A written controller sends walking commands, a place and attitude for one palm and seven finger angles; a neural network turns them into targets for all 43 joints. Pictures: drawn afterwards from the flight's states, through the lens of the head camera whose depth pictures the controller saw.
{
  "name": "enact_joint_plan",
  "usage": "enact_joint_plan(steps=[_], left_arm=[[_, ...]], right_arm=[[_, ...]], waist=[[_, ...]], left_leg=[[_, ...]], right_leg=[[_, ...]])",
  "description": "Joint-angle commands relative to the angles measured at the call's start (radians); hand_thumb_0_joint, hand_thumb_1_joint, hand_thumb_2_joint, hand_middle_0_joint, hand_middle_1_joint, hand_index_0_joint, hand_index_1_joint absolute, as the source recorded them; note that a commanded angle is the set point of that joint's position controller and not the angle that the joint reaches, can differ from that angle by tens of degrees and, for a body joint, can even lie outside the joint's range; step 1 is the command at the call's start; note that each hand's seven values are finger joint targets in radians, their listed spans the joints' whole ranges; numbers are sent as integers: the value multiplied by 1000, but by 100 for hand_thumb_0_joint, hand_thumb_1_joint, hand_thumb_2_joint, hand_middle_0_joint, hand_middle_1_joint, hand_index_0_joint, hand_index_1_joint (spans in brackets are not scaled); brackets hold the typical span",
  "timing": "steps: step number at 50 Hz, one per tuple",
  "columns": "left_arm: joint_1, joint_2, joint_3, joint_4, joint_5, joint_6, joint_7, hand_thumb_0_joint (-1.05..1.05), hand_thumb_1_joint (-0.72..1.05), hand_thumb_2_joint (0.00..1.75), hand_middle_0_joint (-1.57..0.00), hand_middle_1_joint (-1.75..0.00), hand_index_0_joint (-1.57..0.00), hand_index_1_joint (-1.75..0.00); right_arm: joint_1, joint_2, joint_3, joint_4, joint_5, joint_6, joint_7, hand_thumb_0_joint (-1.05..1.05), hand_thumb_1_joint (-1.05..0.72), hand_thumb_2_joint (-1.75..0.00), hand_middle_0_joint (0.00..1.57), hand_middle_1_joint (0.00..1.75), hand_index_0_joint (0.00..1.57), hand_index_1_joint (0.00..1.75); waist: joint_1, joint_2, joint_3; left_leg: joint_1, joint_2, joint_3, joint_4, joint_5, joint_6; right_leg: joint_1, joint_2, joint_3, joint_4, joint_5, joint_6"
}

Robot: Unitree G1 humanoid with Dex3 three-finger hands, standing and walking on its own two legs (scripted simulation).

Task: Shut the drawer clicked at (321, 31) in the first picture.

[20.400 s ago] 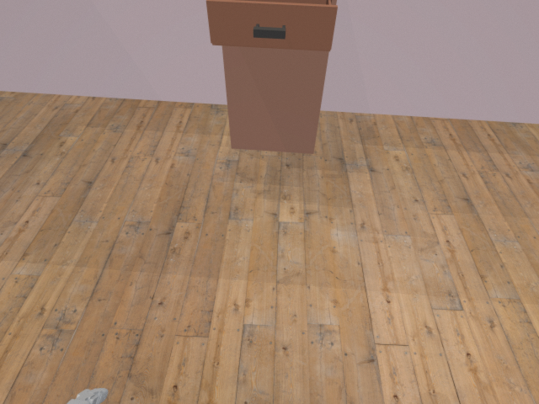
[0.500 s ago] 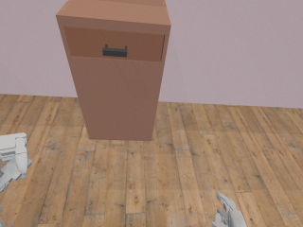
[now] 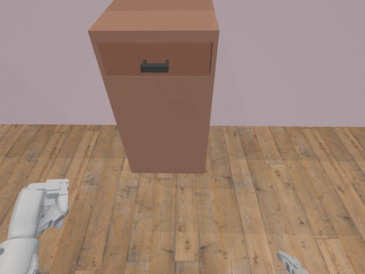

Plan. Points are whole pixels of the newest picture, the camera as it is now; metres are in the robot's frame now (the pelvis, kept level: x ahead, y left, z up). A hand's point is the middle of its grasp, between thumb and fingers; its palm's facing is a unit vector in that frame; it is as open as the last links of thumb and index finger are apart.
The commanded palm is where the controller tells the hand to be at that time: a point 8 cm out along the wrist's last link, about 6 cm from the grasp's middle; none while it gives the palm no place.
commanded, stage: let the arm hang, fingers relaxed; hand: left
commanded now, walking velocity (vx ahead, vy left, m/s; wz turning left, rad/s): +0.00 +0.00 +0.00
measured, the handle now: (155, 64) +0.85 +0.16 +0.05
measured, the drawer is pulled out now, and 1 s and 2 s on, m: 0.00 0.00 0.00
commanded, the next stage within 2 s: look to check the result in 1.02 s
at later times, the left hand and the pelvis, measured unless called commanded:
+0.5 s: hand out of the picture -0.08 +0.20 -0.16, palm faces +0.04 -0.97 -0.22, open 5.3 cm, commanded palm none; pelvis +0.00 +0.01 +0.01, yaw +1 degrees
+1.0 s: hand out of the picture -0.01 +0.15 -0.16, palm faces +0.04 -0.99 -0.16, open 7.3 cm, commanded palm none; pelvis +0.00 +0.00 +0.01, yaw +1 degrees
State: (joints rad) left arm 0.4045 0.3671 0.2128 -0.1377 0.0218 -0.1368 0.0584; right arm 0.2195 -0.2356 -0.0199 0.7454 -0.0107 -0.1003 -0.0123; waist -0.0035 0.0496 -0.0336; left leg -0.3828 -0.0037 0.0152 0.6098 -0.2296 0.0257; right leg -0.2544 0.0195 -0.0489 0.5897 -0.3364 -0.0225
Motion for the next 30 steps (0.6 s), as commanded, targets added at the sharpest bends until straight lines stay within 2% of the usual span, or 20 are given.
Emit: enact_joint_plan(steps=[1, 3, 4, 5, 6, 7, 8, 9, 11, 12, 14, 15, 16, 18, 23, 26, 28, 29, 30], left_arm=[[-57, -34, -126, 444, 14, 126, -53, 0, 90, 90, -120, -138, -120, -138], [-96, -17, -136, 566, 9, 134, -46, 0, 90, 90, -112, -130, -112, -130], [-112, -19, -141, 633, 5, 140, -42, 0, 90, 90, -108, -125, -108, -125], [-127, -18, -148, 695, 1, 145, -38, 0, 90, 90, -104, -121, -104, -121], [-135, -28, -154, 764, -3, 147, -35, 0, 90, 90, -100, -117, -100, -117], [-128, -33, -161, 832, -6, 149, -35, 0, 90, 90, -96, -112, -96, -112], [-117, -37, -165, 894, -8, 149, -36, 0, 90, 90, -92, -108, -92, -108], [-102, -46, -168, 952, -10, 145, -37, 0, 90, 90, -88, -104, -88, -104], [-86, -67, -164, 1023, -10, 141, -37, 0, 90, 90, -80, -95, -80, -95], [-82, -64, -169, 1054, -11, 140, -39, 0, 90, 90, -76, -91, -76, -91], [-75, -67, -177, 1108, -12, 136, -41, 0, 90, 90, -68, -82, -68, -82], [-70, -65, -181, 1130, -11, 135, -40, 0, 90, 90, -64, -78, -64, -78], [-64, -73, -185, 1154, -12, 134, -40, 0, 90, 90, -60, -73, -60, -73], [-56, -80, -191, 1193, -12, 134, -38, 0, 90, 90, -52, -65, -52, -65], [-16, -97, -199, 1265, -13, 132, -32, 0, 90, 90, -32, -43, -32, -43], [0, -107, -202, 1287, -14, 133, -28, 0, 90, 90, -20, -30, -20, -30], [7, -118, -201, 1297, -14, 135, -26, 0, 90, 90, -20, -30, -20, -30], [11, -123, -201, 1300, -13, 135, -25, 0, 90, 90, -20, -30, -20, -30], [17, -121, -201, 1302, -12, 134, -24, 0, 90, 90, -20, -30, -20, -30]], right_arm=[[13, -105, -34, -32, -14, 52, 13, 0, -90, -90, 20, 30, 20, 30], [-4, -113, -33, -11, -20, 70, 9, 0, -90, -90, 20, 30, 20, 30], [-9, -112, -26, 11, -22, 77, 6, 0, -90, -90, 20, 30, 20, 30], [-16, -116, -20, 30, -22, 83, 4, 0, -90, -90, 20, 30, 20, 30], [-22, -106, -11, 58, -23, 85, 0, 0, -90, -90, 20, 30, 20, 30], [-33, -102, -5, 83, -21, 88, -3, 0, -90, -90, 20, 30, 20, 30], [-33, -95, -1, 105, -19, 91, -7, 0, -90, -90, 20, 30, 20, 30], [-29, -84, 1, 128, -16, 94, -10, 0, -90, -90, 20, 30, 20, 30], [-2, -65, -4, 163, -17, 100, -16, 0, -90, -90, 20, 30, 20, 30], [10, -56, -2, 181, -15, 102, -17, 0, -90, -90, 20, 30, 20, 30], [36, -54, -5, 214, -12, 105, -19, 0, -90, -90, 20, 30, 20, 30], [48, -60, -7, 224, -10, 107, -20, 0, -90, -90, 20, 30, 20, 30], [62, -57, -7, 240, -8, 106, -21, 0, -90, -90, 20, 30, 20, 30], [82, -55, -7, 271, -6, 107, -23, 0, -90, -90, 20, 30, 20, 30], [112, -41, -5, 323, -2, 106, -27, 0, -90, -90, 20, 30, 20, 30], [122, -29, -3, 344, -2, 108, -28, 0, -90, -90, 20, 30, 20, 30], [128, -19, -4, 352, -3, 110, -29, 0, -90, -90, 20, 30, 20, 30], [131, -16, -4, 357, -4, 111, -29, 0, -90, -90, 20, 30, 20, 30], [135, -16, -5, 358, -3, 111, -28, 0, -90, -90, 20, 30, 20, 30]], waist=[[-19, -336, -36], [-13, -261, -33], [-12, -195, -27], [-5, -77, 1], [2, 15, 22], [12, 70, 48], [15, 88, 60], [16, 85, 55], [11, 139, 25], [10, 142, 26], [4, 98, 28], [2, 41, 39], [-3, 15, 29], [-6, 16, 54], [-5, -46, 86], [-6, -48, 103], [-5, -35, 135], [-5, -48, 144], [-2, -44, 135]], left_leg=[[38, 39, -55, 78, 118, 2], [86, 49, -74, 16, 245, 11], [115, 68, -97, -24, 316, 16], [108, 89, -134, -72, 347, 26], [82, 106, -173, -130, 341, 40], [63, 114, -190, -176, 274, 47], [52, 112, -198, -207, 187, 45], [63, 103, -190, -221, 123, 39], [99, 98, -175, -231, 58, 32], [104, 94, -172, -245, 20, 29], [124, 93, -172, -258, -3, 27], [142, 98, -170, -254, 6, 26], [164, 100, -169, -259, 12, 28], [171, 104, -168, -273, 8, 29], [192, 102, -157, -283, 27, 32], [190, 100, -150, -288, 14, 30], [171, 96, -154, -303, -30, 30], [165, 96, -156, -308, -41, 30], [165, 96, -155, -304, -33, 30]], right_leg=[[-10, -199, 130, -98, 434, -77], [20, -178, 108, -67, 488, -61], [18, -155, 89, -60, 428, -41], [15, -125, 78, -64, 319, -22], [39, -100, 70, -78, 211, -9], [54, -87, 68, -107, 115, -5], [69, -84, 74, -141, 68, -9], [77, -89, 86, -173, 62, -17], [92, -97, 82, -206, 60, -27], [91, -98, 84, -220, 54, -30], [85, -100, 84, -243, 51, -34], [70, -98, 80, -253, 49, -34], [65, -102, 83, -260, 53, -34], [50, -101, 75, -264, 48, -32], [32, -106, 73, -274, 44, -30], [21, -106, 70, -274, 24, -29], [5, -104, 72, -274, 0, -29], [0, -101, 75, -272, -3, -29], [5, -101, 77, -271, -2, -29]])
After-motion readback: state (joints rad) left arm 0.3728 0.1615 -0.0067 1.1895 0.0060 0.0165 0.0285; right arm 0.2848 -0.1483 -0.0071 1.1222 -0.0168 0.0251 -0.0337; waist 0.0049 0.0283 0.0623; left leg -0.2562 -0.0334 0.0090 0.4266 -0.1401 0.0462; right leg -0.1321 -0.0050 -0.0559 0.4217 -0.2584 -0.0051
